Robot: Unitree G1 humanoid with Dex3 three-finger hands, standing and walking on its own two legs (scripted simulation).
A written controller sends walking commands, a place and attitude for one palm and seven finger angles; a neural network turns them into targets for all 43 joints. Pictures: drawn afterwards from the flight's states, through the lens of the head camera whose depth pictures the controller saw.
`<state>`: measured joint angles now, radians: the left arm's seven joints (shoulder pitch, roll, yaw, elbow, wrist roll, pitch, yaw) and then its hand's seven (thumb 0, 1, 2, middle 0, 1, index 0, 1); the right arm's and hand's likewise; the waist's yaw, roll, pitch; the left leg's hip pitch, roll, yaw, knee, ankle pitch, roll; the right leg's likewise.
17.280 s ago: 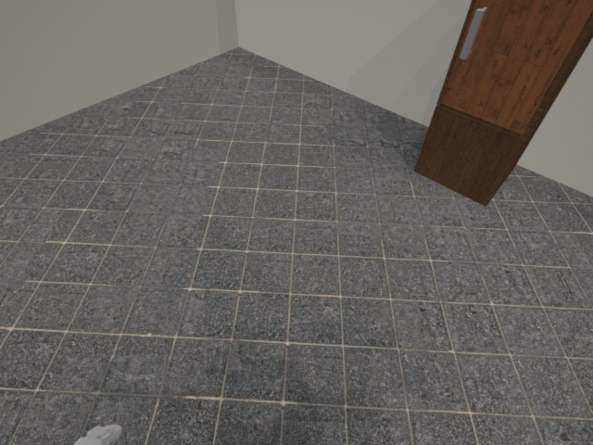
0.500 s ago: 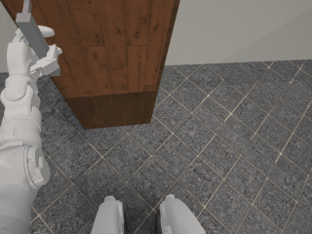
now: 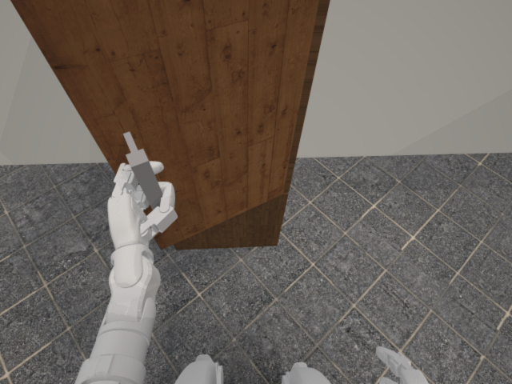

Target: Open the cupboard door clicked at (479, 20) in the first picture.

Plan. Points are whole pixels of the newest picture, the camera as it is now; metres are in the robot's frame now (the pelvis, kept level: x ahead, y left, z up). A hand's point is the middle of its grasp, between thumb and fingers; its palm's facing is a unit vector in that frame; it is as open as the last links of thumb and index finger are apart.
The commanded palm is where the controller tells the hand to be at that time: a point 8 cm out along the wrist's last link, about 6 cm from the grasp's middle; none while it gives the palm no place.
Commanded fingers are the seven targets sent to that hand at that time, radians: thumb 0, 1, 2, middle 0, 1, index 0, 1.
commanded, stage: pull the door open along its arc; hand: left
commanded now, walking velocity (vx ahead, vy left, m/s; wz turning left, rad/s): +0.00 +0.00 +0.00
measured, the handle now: (148, 181) +0.43 +0.18 +0.04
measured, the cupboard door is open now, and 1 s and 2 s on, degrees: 25 51 55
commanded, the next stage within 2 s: open thumb and fingers to let go in 0.50 s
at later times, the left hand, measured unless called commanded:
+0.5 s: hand (228, 252) +0.30 +0.04 +0.04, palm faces +0.41 -0.91 -0.01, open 6.4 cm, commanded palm +0.24 +0.08 +0.04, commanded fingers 0.00 0.90 0.90 -0.40 -1.35 -0.40 -1.35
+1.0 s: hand (235, 257) +0.30 +0.03 +0.04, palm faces +0.40 -0.91 -0.04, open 10.1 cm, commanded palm +0.25 +0.08 +0.04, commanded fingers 0.00 -0.50 0.30 -0.30 -1.20 -0.30 -1.20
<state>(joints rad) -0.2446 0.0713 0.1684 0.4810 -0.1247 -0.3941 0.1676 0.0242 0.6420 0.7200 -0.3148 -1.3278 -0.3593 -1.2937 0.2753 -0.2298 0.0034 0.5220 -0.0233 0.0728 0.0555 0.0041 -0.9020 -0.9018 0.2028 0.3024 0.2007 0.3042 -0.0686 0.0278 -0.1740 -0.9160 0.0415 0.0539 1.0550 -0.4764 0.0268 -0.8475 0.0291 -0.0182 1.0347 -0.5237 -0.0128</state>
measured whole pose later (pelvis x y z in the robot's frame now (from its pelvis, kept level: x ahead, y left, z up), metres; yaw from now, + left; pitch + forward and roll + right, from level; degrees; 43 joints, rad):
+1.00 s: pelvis -0.01 -0.05 +0.00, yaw +5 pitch +15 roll +2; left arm 0.01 -0.11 -0.18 0.32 0.08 -0.35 0.55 0.01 0.06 0.54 -0.34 -1.26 -0.36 -1.26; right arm 0.19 -0.19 0.00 0.59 -0.08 0.00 0.01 0.01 -0.90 -0.90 0.20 0.30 0.20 0.30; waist -0.01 0.04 -0.17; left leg -0.85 0.01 -0.02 1.02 -0.44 -0.05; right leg -0.79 0.00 -0.10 1.08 -0.56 -0.09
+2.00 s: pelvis -0.03 -0.02 -0.01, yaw +3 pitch +14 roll +0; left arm 0.18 0.02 -0.25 0.12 0.01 -0.40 0.14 -0.01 -0.50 0.30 -0.16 -0.31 -0.16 -0.31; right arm 0.25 -0.22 0.00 0.46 -0.02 0.01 0.03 0.01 -0.90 -0.90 0.20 0.30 0.20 0.30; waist -0.02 0.03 -0.15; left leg -0.89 0.01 0.01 1.12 -0.47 0.00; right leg -0.82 0.00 -0.06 1.14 -0.56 -0.04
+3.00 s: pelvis -0.02 -0.03 -0.02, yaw +4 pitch +14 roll -1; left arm 0.57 0.19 -0.04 -0.29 -0.16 -0.34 -0.10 -0.01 -0.50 0.30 -0.16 -0.30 -0.15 -0.30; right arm 0.26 -0.21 0.01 0.40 0.02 -0.02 -0.05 0.01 -0.90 -0.90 0.20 0.30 0.20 0.30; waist 0.01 0.06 -0.17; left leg -0.91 0.02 -0.02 1.18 -0.50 -0.01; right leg -0.82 0.02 -0.09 1.17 -0.59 -0.05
